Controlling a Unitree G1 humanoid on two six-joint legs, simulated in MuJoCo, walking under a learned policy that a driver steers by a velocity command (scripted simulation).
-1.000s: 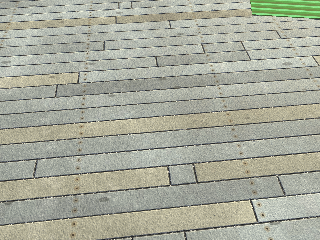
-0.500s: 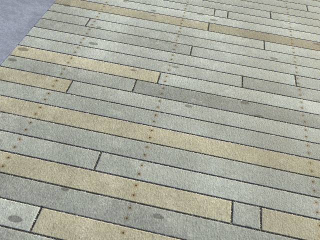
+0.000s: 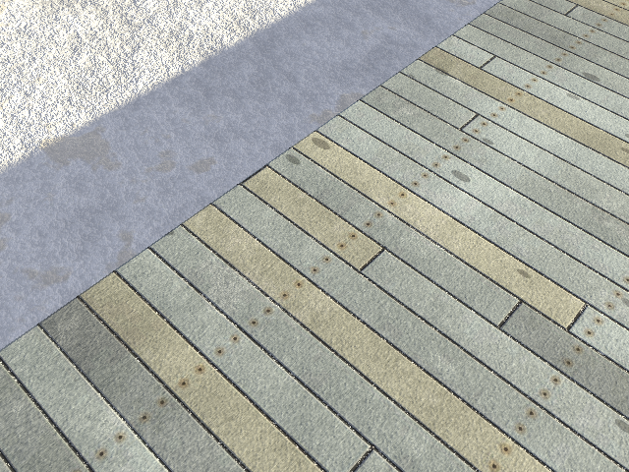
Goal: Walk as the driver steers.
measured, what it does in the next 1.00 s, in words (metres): walks ahead, turning right: left foot, then right foot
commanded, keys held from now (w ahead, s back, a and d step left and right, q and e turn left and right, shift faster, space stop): w+e+shift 0.76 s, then w+q+shift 0.24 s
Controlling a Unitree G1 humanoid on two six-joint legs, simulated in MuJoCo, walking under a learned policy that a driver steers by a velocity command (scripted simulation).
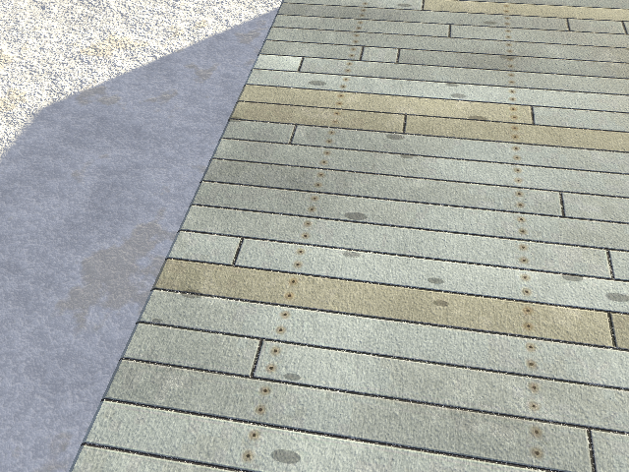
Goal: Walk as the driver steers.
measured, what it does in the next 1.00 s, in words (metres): walks ahead: left foot, then right foot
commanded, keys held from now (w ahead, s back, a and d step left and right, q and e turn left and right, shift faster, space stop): w+q+shift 0.26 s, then w+e+shift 0.70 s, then w+shift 0.04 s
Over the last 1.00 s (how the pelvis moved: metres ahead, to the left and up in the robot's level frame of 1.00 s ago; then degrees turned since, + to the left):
0.79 -0.18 0.00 -34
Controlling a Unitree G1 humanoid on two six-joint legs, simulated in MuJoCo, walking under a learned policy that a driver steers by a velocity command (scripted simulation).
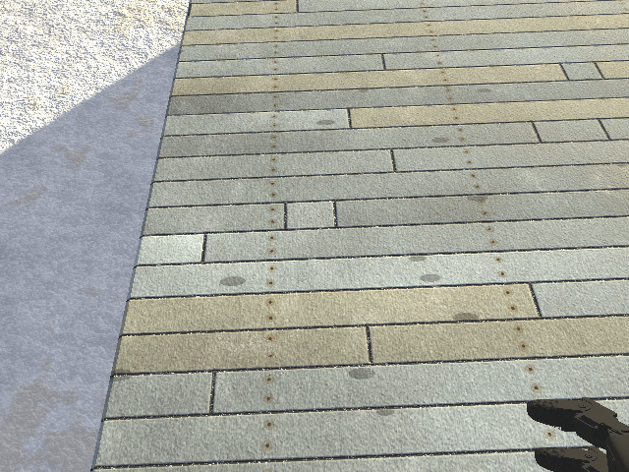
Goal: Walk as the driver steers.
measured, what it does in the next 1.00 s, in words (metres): walks ahead, turning left: left foot, then right foot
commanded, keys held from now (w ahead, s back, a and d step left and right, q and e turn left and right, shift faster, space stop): w+shift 0.04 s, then w+q+shift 0.66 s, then w+shift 0.14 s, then w+e+shift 0.16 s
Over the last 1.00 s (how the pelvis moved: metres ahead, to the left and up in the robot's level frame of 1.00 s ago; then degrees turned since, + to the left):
0.93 0.05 0.00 -12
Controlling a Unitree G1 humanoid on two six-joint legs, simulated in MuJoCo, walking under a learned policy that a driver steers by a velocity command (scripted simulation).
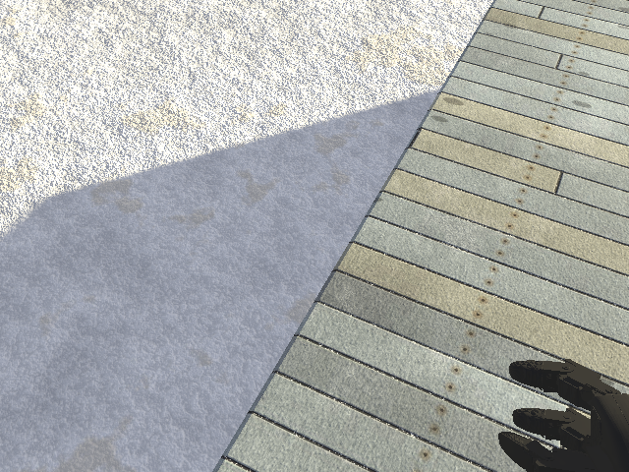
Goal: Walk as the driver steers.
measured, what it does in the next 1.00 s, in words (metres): walks ahead, turning right: left foot, then right foot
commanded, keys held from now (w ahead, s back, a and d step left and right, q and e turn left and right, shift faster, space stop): w+e+shift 0.04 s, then e+shift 0.70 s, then shift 0.06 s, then q+shift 0.20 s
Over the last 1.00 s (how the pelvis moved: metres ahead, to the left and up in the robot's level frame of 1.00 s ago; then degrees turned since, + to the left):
0.89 0.17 -0.04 25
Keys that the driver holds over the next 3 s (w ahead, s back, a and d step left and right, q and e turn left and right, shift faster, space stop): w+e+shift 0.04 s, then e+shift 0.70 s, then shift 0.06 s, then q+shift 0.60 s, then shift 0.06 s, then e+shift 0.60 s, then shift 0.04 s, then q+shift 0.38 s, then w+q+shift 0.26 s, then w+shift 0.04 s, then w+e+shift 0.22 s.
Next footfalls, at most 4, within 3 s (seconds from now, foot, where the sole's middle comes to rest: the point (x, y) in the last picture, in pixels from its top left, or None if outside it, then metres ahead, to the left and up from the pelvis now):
0.02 left None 0.23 0.13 -0.74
0.44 right None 0.44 -0.16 -0.74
0.96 left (381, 423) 0.60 -0.05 -0.74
1.56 left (349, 427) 0.58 0.01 -0.74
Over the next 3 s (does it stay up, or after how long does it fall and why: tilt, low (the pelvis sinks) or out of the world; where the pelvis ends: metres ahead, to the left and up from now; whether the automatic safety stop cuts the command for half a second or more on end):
stays up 0.74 -0.26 0.02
